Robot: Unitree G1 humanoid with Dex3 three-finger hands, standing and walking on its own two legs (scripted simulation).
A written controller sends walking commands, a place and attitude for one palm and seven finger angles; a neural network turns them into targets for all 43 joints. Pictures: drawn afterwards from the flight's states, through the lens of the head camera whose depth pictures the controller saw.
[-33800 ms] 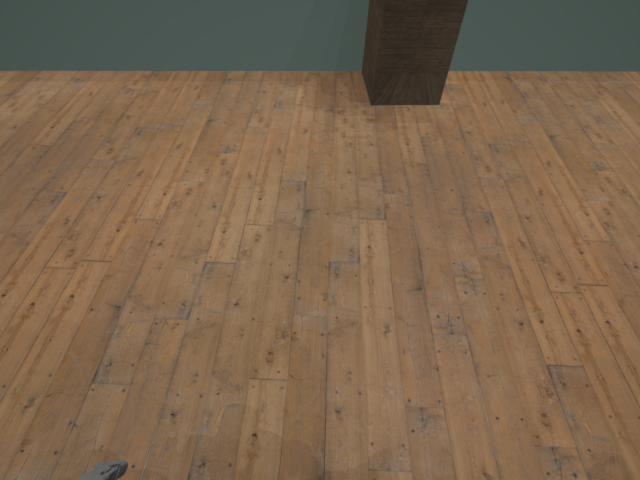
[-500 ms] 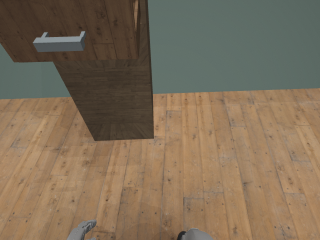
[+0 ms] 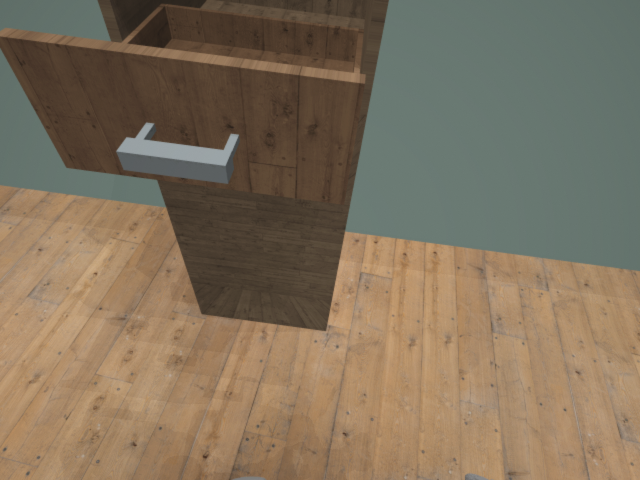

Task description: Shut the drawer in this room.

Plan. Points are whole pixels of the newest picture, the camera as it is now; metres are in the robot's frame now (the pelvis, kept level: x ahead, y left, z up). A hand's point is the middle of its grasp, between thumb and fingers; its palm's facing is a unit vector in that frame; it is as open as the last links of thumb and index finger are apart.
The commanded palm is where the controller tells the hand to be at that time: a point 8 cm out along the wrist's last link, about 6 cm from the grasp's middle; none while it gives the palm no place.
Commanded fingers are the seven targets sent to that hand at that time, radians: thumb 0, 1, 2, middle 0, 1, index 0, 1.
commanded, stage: come to a stop and stand still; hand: left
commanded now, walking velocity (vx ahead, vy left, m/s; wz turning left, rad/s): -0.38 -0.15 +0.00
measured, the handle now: (184, 148) +0.42 +0.22 +0.18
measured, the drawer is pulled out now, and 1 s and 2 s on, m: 0.24 0.24 0.24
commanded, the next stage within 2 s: look again from close up in 1.28 s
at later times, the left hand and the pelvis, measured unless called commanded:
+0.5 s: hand out of the picture +0.13 +0.17 -0.16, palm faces -0.02 -0.96 -0.29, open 7.3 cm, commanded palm none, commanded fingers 0.00 0.90 0.90 -0.20 -0.30 -0.20 -0.30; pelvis +0.04 -0.04 +0.00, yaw -2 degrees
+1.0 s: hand out of the picture +0.05 +0.18 -0.17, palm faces +0.05 -0.97 -0.22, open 7.3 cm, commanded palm none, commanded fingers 0.00 0.90 0.90 -0.20 -0.30 -0.20 -0.30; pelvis +0.04 -0.02 +0.01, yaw -1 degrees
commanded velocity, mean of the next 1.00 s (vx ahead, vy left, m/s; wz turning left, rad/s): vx -0.07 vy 0.03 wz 0.00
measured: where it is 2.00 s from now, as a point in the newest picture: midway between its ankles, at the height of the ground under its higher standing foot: outside the picture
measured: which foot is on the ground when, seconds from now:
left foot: down 0.00-0.48, up 0.50-0.84, down 0.86-1.00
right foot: up 0.00-0.46, down 0.48-1.00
